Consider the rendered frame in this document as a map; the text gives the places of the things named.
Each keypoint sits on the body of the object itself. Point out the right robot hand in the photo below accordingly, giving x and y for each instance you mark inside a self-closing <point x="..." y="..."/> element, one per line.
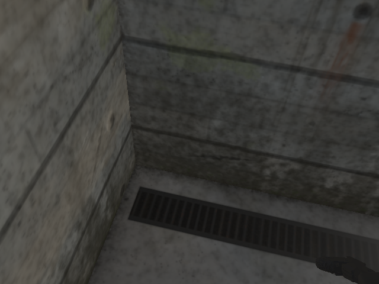
<point x="350" y="268"/>

